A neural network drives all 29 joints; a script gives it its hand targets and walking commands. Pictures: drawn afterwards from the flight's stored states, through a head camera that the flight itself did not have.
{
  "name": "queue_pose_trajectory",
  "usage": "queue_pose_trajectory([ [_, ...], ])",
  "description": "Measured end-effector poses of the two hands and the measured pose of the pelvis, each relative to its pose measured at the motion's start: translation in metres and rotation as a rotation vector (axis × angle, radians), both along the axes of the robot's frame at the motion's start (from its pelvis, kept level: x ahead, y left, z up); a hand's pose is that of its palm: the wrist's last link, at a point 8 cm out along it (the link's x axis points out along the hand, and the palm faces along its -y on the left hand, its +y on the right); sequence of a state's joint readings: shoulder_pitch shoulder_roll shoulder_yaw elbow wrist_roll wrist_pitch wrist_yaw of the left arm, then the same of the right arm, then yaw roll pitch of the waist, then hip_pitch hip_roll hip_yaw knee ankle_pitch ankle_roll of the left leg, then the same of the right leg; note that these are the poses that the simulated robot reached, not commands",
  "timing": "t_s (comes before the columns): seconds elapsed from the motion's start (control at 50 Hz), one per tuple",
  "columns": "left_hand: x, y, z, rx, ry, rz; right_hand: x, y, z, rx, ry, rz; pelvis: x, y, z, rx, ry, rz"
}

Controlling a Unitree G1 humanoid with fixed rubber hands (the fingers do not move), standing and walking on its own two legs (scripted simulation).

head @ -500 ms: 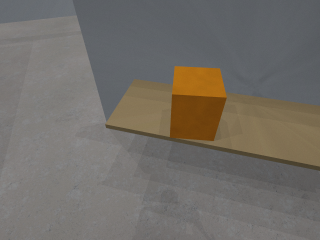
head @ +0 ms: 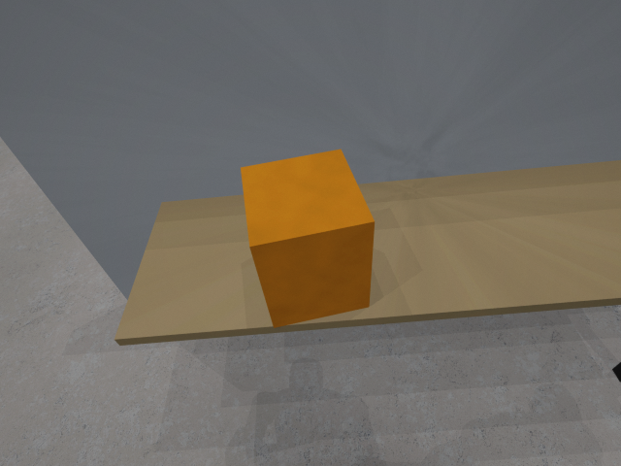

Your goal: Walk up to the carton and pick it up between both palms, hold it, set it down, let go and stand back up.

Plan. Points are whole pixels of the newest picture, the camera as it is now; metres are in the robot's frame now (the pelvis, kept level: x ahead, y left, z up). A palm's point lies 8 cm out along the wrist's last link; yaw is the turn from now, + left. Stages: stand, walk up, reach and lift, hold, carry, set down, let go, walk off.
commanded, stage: walk up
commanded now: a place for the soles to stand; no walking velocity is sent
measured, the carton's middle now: (307, 239) +0.55 +0.03 -0.07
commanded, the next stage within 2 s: none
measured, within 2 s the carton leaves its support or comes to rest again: neither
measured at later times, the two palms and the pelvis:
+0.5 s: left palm out of the picture +0.17 +0.27 -0.16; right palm (469, 385) +0.28 -0.22 -0.13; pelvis +0.15 +0.01 -0.02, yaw +4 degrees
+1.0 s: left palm (153, 430) +0.22 +0.27 -0.11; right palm (485, 418) +0.23 -0.22 -0.12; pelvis +0.14 +0.02 +0.01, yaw +4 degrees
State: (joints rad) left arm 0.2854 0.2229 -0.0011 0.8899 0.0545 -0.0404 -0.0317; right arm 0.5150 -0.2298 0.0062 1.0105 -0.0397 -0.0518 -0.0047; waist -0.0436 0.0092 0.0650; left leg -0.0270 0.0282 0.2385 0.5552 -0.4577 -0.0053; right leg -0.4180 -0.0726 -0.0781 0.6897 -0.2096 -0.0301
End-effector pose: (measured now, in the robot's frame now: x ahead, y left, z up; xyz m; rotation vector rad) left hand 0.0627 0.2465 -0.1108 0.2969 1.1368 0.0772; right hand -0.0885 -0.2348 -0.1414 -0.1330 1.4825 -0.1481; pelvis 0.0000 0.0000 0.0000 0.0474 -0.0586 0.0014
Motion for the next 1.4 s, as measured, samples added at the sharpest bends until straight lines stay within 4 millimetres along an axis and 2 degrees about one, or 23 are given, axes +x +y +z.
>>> queue_pose_trajectory([
  [0.06,0.046,-0.012,-0.002,0.008,-0.076,0.004,0.016,-0.003,-0.012,0.026,0.055,0.018,0.025,-0.006,-0.010,-0.036,-0.004,0.003],
  [0.12,0.063,-0.016,-0.004,0.010,-0.087,0.070,0.055,-0.010,-0.016,0.028,0.049,0.050,0.046,-0.008,-0.012,-0.040,-0.015,0.007],
  [0.24,0.060,-0.012,-0.004,-0.003,-0.008,0.153,0.188,-0.019,0.001,-0.018,-0.158,0.135,0.092,-0.006,0.000,-0.052,-0.021,0.052],
  [0.32,0.056,-0.002,-0.011,-0.018,0.073,0.190,0.273,-0.010,0.014,-0.043,-0.293,0.177,0.120,0.003,0.002,-0.053,-0.017,0.067],
  [0.38,0.065,0.009,-0.028,-0.037,0.119,0.209,0.321,0.002,0.014,-0.068,-0.379,0.196,0.139,0.013,-0.009,-0.052,-0.014,0.067],
  [0.46,0.093,0.024,-0.045,-0.031,0.124,0.225,0.356,0.016,0.011,-0.069,-0.416,0.211,0.150,0.016,-0.019,-0.030,-0.006,0.082],
  [0.58,0.142,0.017,-0.038,-0.008,0.041,0.159,0.388,0.016,0.011,-0.059,-0.461,0.198,0.151,0.007,-0.020,-0.011,0.009,0.044],
  [0.66,0.158,0.008,-0.022,0.003,-0.020,0.128,0.393,0.002,0.008,-0.044,-0.461,0.161,0.151,0.001,-0.018,-0.035,0.001,0.049],
  [0.76,0.164,0.012,0.000,0.037,-0.053,0.120,0.382,-0.010,0.011,-0.060,-0.412,0.134,0.155,0.004,-0.005,-0.032,0.006,0.048],
  [0.84,0.165,0.018,0.001,0.022,-0.044,0.117,0.362,-0.005,0.012,-0.061,-0.368,0.145,0.153,0.009,-0.001,-0.049,0.011,0.062],
  [0.94,0.164,0.023,-0.001,-0.009,-0.043,0.127,0.328,0.008,0.016,-0.044,-0.296,0.153,0.147,0.015,0.005,-0.039,0.006,0.057],
  [1.04,0.156,0.020,-0.002,-0.043,-0.034,0.102,0.309,0.016,0.024,-0.045,-0.279,0.155,0.141,0.020,0.011,-0.053,0.003,0.060],
  [1.18,0.133,0.024,-0.004,-0.057,-0.010,0.118,0.295,0.018,0.030,-0.056,-0.291,0.156,0.131,0.026,0.014,-0.054,-0.008,0.060],
  [1.4,0.064,0.033,-0.011,-0.039,0.153,0.160,0.263,0.012,0.027,-0.063,-0.209,0.155,0.122,0.029,0.016,-0.058,0.004,0.071],
])
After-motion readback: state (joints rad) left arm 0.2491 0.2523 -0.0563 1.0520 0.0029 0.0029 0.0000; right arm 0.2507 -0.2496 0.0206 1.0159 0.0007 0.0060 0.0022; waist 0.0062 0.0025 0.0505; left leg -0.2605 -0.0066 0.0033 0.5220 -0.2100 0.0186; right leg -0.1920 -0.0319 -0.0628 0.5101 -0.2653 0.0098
